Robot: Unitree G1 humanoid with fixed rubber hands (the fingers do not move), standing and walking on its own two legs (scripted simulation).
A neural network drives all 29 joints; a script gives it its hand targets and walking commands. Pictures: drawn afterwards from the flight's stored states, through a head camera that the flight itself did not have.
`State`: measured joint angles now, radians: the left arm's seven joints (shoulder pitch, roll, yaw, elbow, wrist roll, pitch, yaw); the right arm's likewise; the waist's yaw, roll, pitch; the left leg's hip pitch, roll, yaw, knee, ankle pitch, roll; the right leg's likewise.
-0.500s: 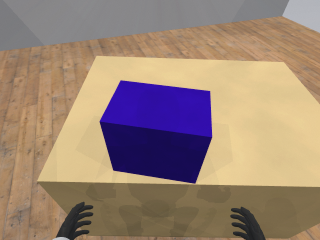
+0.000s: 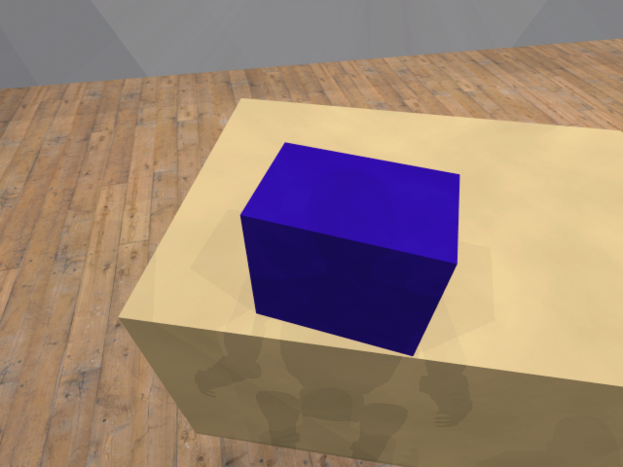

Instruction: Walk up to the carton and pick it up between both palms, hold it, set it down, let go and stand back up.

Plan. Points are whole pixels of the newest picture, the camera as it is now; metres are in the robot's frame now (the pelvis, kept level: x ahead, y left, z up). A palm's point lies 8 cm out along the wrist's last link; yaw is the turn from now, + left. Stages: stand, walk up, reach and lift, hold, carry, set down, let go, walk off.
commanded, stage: stand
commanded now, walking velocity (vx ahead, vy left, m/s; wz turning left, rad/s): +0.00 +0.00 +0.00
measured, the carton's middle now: (349, 249) +0.46 -0.04 +0.01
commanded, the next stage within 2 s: none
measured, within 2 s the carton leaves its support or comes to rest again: neither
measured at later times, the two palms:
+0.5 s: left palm out of the picture +0.07 +0.25 -0.10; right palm out of the picture +0.11 -0.25 -0.11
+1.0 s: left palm out of the picture +0.05 +0.24 -0.11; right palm out of the picture +0.11 -0.27 -0.12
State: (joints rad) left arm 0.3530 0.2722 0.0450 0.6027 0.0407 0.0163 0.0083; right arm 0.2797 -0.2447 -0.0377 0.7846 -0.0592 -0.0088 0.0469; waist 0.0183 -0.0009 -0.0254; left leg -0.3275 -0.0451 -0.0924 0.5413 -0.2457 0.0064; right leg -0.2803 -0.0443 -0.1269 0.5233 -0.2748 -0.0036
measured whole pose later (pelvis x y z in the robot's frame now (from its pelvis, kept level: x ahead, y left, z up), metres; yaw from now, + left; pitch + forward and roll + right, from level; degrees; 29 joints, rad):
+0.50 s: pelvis +0.01 -0.02 +0.00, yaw +2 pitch +2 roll -1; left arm 0.35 0.24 0.05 0.64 0.04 0.01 0.01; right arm 0.24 -0.23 -0.02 0.81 -0.04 -0.01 0.03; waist 0.02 0.01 -0.02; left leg -0.33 -0.04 -0.14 0.55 -0.25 -0.02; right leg -0.26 -0.03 -0.16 0.52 -0.29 -0.02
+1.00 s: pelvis +0.01 -0.02 +0.00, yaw +4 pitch +0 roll -1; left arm 0.34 0.24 0.06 0.75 0.03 0.03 0.01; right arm 0.23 -0.25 -0.02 0.87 -0.03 0.01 0.00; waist 0.03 0.01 0.01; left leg -0.28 -0.04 -0.16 0.54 -0.26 -0.02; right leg -0.20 -0.03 -0.18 0.51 -0.31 -0.03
